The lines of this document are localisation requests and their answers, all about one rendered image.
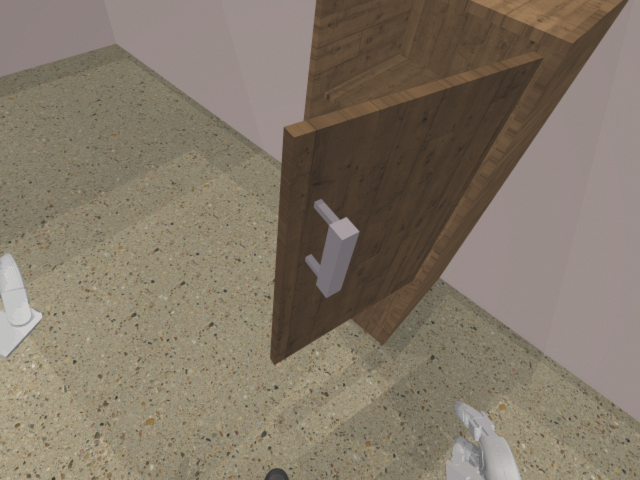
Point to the left robot hand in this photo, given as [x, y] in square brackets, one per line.
[18, 320]

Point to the cupboard door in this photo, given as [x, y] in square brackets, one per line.
[396, 167]

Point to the right robot hand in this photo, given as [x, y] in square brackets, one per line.
[491, 460]

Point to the handle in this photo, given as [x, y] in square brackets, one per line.
[339, 246]

